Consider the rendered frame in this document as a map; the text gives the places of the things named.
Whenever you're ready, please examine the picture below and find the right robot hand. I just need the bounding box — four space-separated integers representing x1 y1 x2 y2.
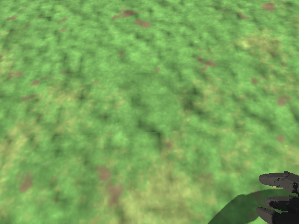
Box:
256 171 299 224

